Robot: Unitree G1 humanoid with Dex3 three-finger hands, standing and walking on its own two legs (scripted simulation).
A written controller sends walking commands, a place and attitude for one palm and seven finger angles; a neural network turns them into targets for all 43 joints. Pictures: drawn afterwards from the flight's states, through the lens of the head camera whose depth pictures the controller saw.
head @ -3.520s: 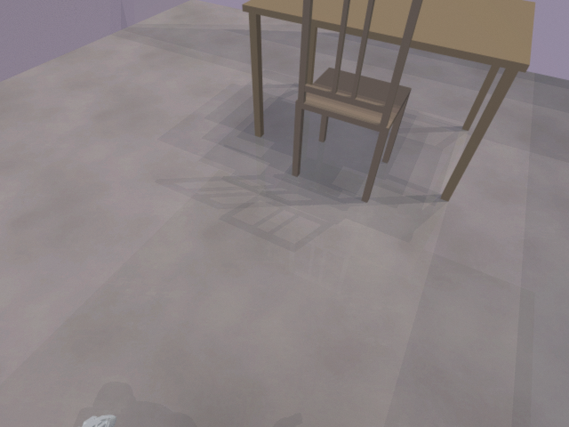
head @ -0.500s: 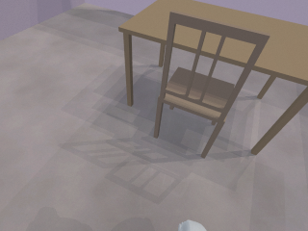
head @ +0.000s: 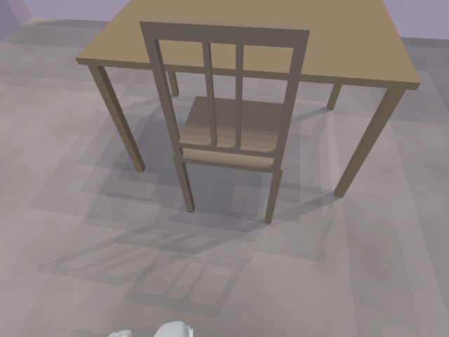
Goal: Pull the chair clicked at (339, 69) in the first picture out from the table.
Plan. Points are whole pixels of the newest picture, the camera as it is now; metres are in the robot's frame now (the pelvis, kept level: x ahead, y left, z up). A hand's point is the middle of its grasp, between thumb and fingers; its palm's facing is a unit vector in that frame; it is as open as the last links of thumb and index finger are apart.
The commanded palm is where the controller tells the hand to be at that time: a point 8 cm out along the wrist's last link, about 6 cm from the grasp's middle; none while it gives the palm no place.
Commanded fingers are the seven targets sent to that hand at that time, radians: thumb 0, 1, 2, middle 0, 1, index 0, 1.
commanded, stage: turn to face it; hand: left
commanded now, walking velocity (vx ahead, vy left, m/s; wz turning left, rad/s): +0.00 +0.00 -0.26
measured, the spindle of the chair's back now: (211, 101) +0.75 +0.07 -0.05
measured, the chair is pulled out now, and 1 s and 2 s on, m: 0.00 0.00 0.00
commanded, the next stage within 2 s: take the last steps up to it in 0.08 s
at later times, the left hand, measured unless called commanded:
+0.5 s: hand out of the picture +0.09 +0.23 -0.17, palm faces -0.12 -0.98 -0.16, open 7.4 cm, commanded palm none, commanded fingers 0.00 0.90 0.90 -0.20 -0.30 -0.20 -0.30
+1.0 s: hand (174, 304) +0.21 +0.12 -0.16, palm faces -0.10 -0.97 -0.20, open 7.2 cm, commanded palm none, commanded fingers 0.00 0.90 0.90 -0.20 -0.30 -0.20 -0.30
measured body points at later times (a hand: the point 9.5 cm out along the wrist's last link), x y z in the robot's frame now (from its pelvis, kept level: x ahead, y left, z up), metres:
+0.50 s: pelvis +0.04 +0.04 +0.01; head +0.07 +0.07 +0.46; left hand +0.10 +0.28 -0.15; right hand -0.01 -0.19 -0.13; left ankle +0.02 +0.14 -0.74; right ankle +0.00 -0.11 -0.67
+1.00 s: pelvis +0.16 -0.05 +0.01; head +0.17 -0.06 +0.46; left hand +0.22 +0.18 -0.15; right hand +0.16 -0.28 -0.15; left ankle +0.25 +0.07 -0.69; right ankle +0.08 -0.12 -0.74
